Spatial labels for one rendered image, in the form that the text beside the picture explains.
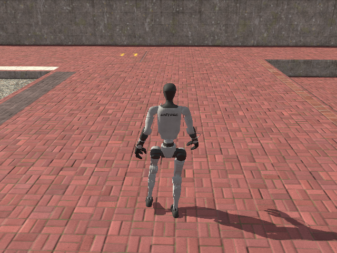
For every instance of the robot right upper arm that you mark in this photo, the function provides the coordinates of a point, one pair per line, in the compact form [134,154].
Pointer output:
[188,119]

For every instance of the left robot forearm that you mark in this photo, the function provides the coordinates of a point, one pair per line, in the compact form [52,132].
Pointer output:
[141,140]

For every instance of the robot left thigh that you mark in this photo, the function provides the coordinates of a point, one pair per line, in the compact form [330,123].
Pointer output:
[155,154]

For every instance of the right robot hand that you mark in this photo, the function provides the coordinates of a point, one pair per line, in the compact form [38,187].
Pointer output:
[194,147]

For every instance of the robot right shin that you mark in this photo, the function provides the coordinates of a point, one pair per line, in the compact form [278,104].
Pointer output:
[176,194]

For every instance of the left robot hand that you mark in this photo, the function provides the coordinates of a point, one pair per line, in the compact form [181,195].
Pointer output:
[137,151]

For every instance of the robot left upper arm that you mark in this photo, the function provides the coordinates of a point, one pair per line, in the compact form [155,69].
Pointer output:
[149,119]

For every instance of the right robot forearm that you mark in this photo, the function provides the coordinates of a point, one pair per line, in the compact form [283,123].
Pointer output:
[194,136]

